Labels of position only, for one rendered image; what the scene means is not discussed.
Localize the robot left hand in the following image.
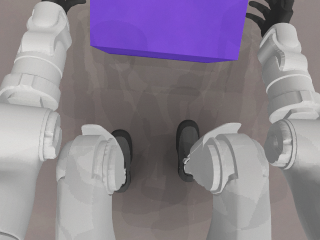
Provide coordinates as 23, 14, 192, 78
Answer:
41, 0, 86, 16

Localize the right robot upper arm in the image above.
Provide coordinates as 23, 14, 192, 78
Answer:
264, 118, 320, 240

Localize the robot right hand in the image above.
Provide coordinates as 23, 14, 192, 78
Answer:
245, 0, 295, 38

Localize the left robot upper arm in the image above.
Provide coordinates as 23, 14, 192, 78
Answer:
0, 102, 62, 240

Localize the robot right forearm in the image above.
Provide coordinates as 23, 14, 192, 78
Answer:
257, 23, 320, 124

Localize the carton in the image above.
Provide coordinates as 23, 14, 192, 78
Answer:
90, 0, 249, 63

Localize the robot right shin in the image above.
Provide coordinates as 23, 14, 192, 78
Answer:
183, 122, 269, 187

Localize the robot left thigh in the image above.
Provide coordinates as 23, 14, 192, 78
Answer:
55, 135, 123, 240

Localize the robot left forearm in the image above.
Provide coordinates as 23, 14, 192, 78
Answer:
0, 1, 72, 111

